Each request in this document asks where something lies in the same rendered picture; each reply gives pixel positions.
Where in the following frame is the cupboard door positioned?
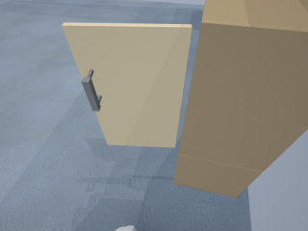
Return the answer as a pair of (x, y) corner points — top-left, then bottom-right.
(62, 22), (193, 148)

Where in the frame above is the handle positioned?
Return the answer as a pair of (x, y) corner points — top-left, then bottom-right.
(81, 69), (102, 112)

